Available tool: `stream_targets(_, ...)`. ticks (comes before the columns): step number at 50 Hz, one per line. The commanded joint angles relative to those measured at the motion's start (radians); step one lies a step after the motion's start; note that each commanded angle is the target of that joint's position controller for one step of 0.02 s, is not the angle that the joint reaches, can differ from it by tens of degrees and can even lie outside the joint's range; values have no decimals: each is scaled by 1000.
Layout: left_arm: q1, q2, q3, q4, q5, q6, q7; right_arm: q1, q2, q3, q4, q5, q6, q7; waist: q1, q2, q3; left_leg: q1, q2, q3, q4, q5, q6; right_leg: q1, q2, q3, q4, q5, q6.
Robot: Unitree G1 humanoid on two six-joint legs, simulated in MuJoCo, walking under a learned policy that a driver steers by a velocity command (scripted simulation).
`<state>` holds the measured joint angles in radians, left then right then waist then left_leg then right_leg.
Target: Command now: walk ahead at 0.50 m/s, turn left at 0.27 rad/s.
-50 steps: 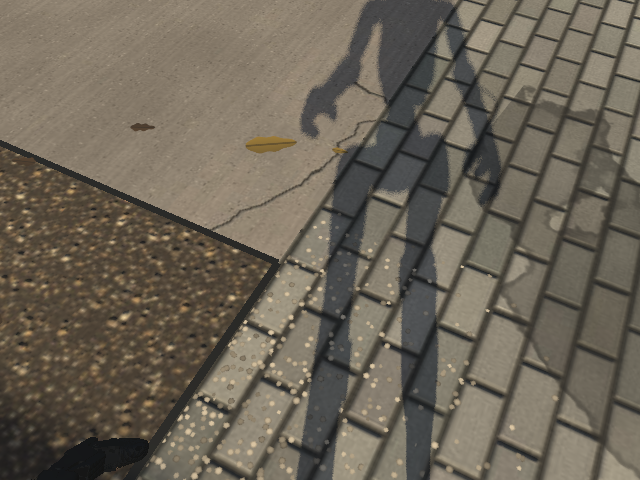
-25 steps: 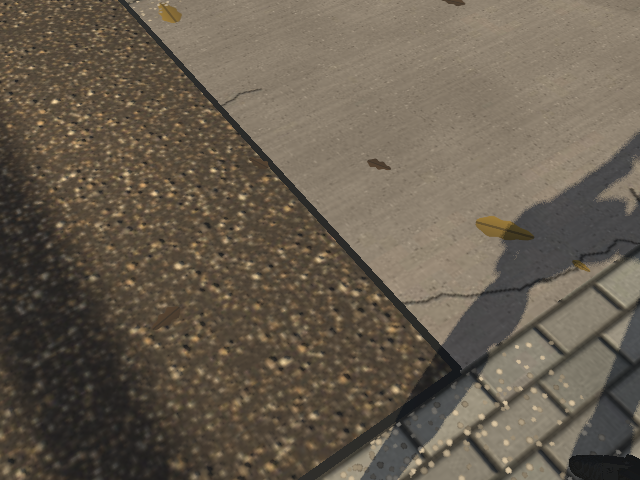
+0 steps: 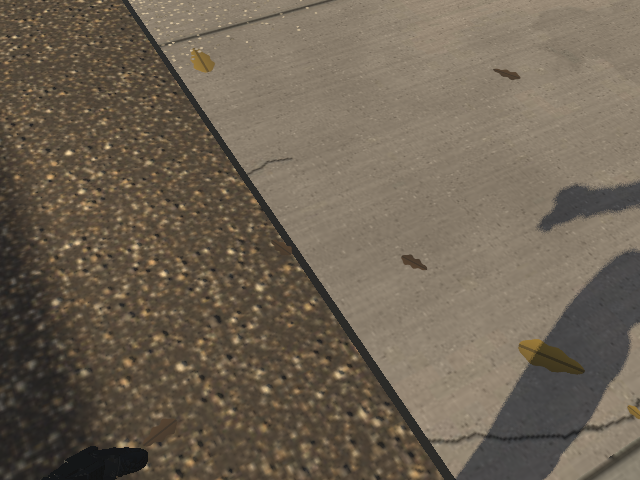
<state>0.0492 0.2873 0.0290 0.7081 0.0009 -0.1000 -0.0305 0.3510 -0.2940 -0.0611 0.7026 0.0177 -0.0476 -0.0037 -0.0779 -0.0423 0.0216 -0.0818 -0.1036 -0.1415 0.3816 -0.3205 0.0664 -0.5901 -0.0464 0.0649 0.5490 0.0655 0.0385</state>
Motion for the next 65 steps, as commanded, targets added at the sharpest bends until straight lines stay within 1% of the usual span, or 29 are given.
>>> stream_targets(1,-67,119,37,-86,-5,-23,-6,33,-157,-45,-21,-1,-4,-4,15,155,10,-11,294,-191,-46,294,133,86,13,-15,-41,-76,-44)
stream_targets(2,-29,126,42,-79,-4,-26,-5,24,-157,-45,-19,-1,1,-4,39,166,3,3,291,-193,-10,362,121,135,24,-34,-62,-112,-63)
stream_targets(3,57,146,56,-55,1,-28,0,14,-140,-39,-21,-2,4,-4,84,157,-42,4,250,-167,85,495,99,255,42,-57,-93,-114,-91)
stream_targets(4,178,188,70,-40,20,-33,5,8,-103,-23,-35,-13,5,-5,141,112,-160,-59,186,-113,298,506,57,468,-52,21,-57,4,-145)
stream_targets(5,297,274,92,-24,42,-29,8,124,-48,-3,-43,-7,-4,-10,134,-100,-336,-363,49,-15,664,219,-32,848,-266,350,-43,76,-300)
stream_targets(6,356,231,87,13,13,-18,-4,165,-61,-1,-31,-4,-11,-12,141,-257,-385,-545,-19,-28,874,-295,-74,927,-370,641,-175,31,-382)
stream_targets(7,308,164,66,0,-7,-13,-4,85,-142,-22,-31,8,-8,-14,155,-121,-258,-617,31,-74,957,-272,-78,831,-346,557,-182,-1,-340)
stream_targets(8,235,128,52,-16,1,-5,-1,0,-151,-24,-47,3,-1,-16,143,-40,-176,-609,71,-38,946,-210,-83,705,-307,404,-177,95,-303)
stream_targets(9,177,97,38,-17,5,0,-3,-52,-143,-25,-60,-11,7,-18,117,0,-102,-587,106,2,881,-172,-91,579,-259,291,-190,237,-286)
stream_targets(10,145,77,29,-14,9,-2,-3,-58,-129,-27,-65,-21,15,-19,86,-10,-84,-533,146,17,802,-136,-91,502,-225,223,-201,321,-265)
stream_targets(12,111,62,21,4,18,-3,-3,-14,-67,-14,-45,-19,30,-20,49,-58,-89,-411,156,49,668,-84,-108,407,-166,121,-231,443,-255)
stream_targets(13,103,75,23,15,20,-3,-1,-10,-47,-8,-42,-19,34,-23,42,-71,-99,-381,154,61,597,-58,-117,394,-160,90,-238,497,-262)
stream_targets(15,89,106,31,34,15,5,8,-30,-26,2,-43,-23,38,-26,40,-72,-133,-312,155,76,456,19,-124,386,-151,40,-237,541,-264)
stream_targets(17,98,123,35,53,8,18,14,-63,-34,1,-41,-21,41,-26,57,-69,-154,-261,149,88,359,122,-124,395,-147,17,-242,494,-255)
stream_targets(20,119,124,32,83,4,37,16,-126,-53,-6,-48,-20,51,-24,83,-56,-129,-229,146,87,264,166,-113,402,-154,30,-242,317,-249)
stream_targets(22,105,116,27,95,-2,46,15,-147,-53,-10,-50,-24,52,-23,75,-48,-99,-182,141,96,160,191,-93,388,-151,48,-223,169,-235)
stream_targets(23,99,105,21,100,-9,50,15,-145,-51,-11,-48,-29,50,-24,62,-40,-89,-128,135,103,68,257,-76,373,-133,50,-205,75,-209)
stream_targets(24,127,82,12,113,-6,48,15,-155,-71,-14,-53,-39,47,-27,66,-10,-81,-70,165,63,7,381,-56,351,-102,50,-184,-23,-163)
stream_targets(25,169,64,5,117,16,43,13,-159,-120,-23,-64,-42,47,-34,99,64,-108,15,242,-5,42,585,-26,309,-47,19,-138,-149,-118)
stream_targets(26,256,50,2,134,22,40,10,-184,-141,-28,-62,-34,54,-38,154,167,-137,61,274,-37,89,588,29,271,11,-25,-146,-306,-82)
stream_targets(27,226,45,-5,140,20,47,13,-207,-79,-18,-61,-26,58,-30,129,167,-134,5,239,-15,91,430,26,317,21,-51,-159,-331,-59)
stream_targets(28,170,68,-1,136,15,57,16,-216,-52,-13,-64,-28,60,-23,100,134,-85,-33,202,3,87,367,1,302,26,-54,-150,-323,-54)
stream_targets(29,148,73,0,136,12,67,21,-215,-52,-11,-61,-32,57,-19,93,115,-70,-45,189,13,92,380,-13,298,23,-53,-140,-294,-57)
stream_targets(31,151,81,1,139,15,80,25,-203,-65,-15,-47,-30,46,-15,96,112,-67,-53,182,20,106,446,-17,322,14,-46,-130,-224,-56)
stream_targets(34,147,85,2,156,8,84,30,-199,-62,-15,-31,-27,39,-16,94,96,-89,-40,180,24,128,538,-14,364,4,-41,-111,-138,-55)
stream_targets(38,139,85,4,183,4,95,36,-210,-63,-17,-7,-25,39,-16,96,70,-93,-38,176,29,131,553,-9,393,2,-41,-106,-113,-49)
stream_targets(46,131,83,7,243,4,110,49,-225,-59,-18,68,-24,42,-21,99,48,-61,-50,160,45,105,462,-14,405,2,-44,-129,-165,-45)
stream_targets(64,193,54,-4,337,7,94,63,-230,-48,-8,260,-21,54,-37,90,48,9,-68,131,71,48,255,-36,344,9,-51,-185,-315,-48)
stream_targets(65,218,48,-5,349,6,95,64,-215,-40,-6,276,-21,56,-38,91,43,-9,-65,116,86,49,136,-36,349,15,-55,-196,-418,-54)
